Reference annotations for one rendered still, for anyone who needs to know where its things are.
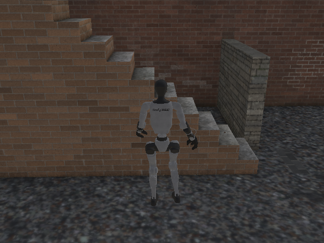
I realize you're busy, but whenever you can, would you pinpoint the robot right upper arm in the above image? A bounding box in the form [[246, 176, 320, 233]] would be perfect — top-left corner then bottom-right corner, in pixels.
[[172, 102, 188, 129]]

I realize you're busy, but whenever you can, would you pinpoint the robot left upper arm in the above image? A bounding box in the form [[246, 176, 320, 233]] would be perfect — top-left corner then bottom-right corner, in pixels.
[[138, 102, 151, 129]]

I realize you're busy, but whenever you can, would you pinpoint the left robot forearm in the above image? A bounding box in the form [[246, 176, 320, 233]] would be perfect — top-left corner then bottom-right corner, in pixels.
[[137, 121, 143, 133]]

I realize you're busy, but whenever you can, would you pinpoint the robot torso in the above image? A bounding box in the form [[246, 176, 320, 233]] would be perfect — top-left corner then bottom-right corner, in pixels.
[[150, 99, 173, 152]]

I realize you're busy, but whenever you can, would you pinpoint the right robot hand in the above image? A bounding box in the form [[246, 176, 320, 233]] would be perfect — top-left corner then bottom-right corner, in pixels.
[[187, 137, 198, 150]]

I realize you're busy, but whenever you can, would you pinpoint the left robot hand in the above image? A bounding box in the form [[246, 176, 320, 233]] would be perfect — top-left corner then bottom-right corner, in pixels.
[[136, 130, 147, 138]]

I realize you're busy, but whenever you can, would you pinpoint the robot left foot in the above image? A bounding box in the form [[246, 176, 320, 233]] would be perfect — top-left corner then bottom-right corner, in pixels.
[[151, 193, 158, 206]]

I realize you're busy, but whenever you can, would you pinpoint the right robot forearm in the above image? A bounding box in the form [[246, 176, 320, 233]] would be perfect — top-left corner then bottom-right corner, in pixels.
[[183, 121, 195, 141]]

